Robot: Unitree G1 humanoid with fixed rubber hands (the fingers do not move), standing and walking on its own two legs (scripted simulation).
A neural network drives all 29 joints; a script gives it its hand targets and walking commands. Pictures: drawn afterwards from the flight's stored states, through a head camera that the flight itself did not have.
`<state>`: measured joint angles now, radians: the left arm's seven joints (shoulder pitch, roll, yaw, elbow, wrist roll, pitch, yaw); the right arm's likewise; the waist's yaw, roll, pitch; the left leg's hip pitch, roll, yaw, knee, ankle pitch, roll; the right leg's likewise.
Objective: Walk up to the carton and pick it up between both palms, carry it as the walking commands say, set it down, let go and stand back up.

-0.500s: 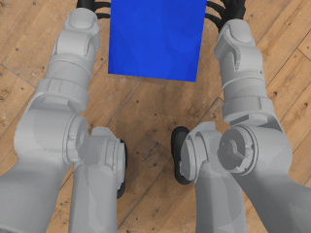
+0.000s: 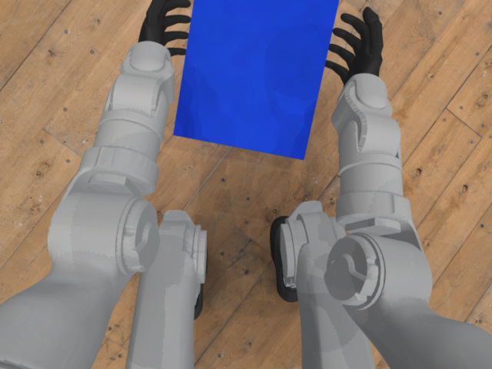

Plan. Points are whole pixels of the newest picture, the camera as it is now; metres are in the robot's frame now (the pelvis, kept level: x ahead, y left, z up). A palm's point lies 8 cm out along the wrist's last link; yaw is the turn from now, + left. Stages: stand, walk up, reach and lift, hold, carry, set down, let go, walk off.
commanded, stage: reach and lift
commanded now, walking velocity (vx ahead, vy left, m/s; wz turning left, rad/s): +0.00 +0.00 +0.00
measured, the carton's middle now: (254, 68) +0.54 -0.04 -0.19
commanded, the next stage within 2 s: none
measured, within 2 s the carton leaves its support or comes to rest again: neither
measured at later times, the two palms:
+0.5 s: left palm (141, 38) +0.52 +0.10 -0.03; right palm (391, 69) +0.48 -0.17 -0.01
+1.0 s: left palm (120, 27) +0.50 +0.10 +0.04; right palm (435, 65) +0.46 -0.17 +0.05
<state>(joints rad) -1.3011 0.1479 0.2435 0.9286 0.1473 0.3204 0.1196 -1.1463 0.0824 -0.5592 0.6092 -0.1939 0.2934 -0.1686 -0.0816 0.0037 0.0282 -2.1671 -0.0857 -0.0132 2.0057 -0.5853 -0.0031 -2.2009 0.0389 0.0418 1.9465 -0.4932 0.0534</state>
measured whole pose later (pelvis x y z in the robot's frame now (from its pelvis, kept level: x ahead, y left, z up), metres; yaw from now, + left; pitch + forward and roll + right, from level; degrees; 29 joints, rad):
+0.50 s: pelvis +0.00 +0.00 +0.05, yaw +0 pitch +42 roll -1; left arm -1.19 0.08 0.31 0.87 0.21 0.36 0.11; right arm -1.07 0.13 -0.58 0.58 -0.24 0.33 -0.18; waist -0.08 0.02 -0.07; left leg -2.02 -0.09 -0.02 1.84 -0.55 0.00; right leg -2.05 0.03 0.05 1.79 -0.46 0.05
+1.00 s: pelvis +0.00 +0.00 +0.10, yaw +0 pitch +38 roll -1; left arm -1.08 0.03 0.32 0.87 0.23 0.36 0.11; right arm -0.96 0.16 -0.56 0.59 -0.25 0.33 -0.23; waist -0.07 0.02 -0.12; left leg -1.82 -0.08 -0.03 1.69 -0.53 0.00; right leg -1.85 0.03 0.05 1.63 -0.45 0.05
